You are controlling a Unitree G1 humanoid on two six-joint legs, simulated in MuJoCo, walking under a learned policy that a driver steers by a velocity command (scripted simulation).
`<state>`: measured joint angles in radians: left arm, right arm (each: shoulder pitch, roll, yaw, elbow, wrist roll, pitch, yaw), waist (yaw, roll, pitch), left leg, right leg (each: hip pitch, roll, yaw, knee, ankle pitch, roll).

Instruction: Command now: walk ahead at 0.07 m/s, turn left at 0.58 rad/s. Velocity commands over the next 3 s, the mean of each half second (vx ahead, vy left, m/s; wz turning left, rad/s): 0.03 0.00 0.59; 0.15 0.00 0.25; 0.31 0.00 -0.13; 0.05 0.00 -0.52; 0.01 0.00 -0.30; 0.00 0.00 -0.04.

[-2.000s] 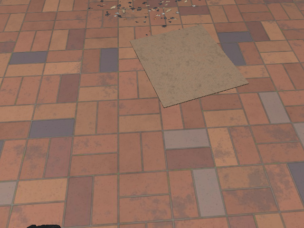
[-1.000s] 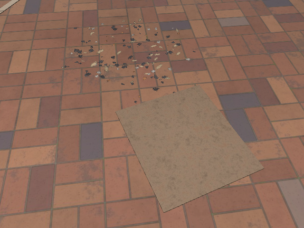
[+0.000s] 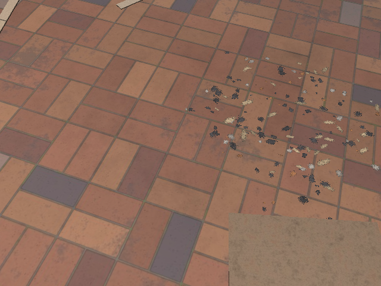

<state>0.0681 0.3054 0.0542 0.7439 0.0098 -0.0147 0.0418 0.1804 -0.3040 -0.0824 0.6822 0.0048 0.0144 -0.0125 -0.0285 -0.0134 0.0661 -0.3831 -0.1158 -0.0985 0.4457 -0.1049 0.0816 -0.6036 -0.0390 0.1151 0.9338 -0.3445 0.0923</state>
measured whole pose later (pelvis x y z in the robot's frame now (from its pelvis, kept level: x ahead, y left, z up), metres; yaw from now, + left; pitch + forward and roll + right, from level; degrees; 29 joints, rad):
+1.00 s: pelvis +0.08 -0.01 +0.01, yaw +24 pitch +2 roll +0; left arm 0.17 0.30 0.06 0.80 -0.02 -0.05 -0.02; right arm 0.29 -0.28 -0.06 0.74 0.02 -0.02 0.00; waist -0.04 0.00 -0.02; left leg -0.14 -0.03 -0.03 0.35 -0.24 0.04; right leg -0.38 -0.05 -0.02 0.61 -0.28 0.00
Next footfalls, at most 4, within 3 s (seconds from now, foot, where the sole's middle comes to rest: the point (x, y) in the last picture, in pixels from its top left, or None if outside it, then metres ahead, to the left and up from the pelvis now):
0.18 right None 0.13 -0.16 -0.77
0.58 left None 0.04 0.10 -0.77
1.06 right None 0.21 -0.09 -0.77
1.50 left None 0.38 0.21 -0.77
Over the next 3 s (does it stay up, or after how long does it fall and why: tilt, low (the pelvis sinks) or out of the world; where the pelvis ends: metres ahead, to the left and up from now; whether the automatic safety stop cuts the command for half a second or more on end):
stays up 0.33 0.08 0.00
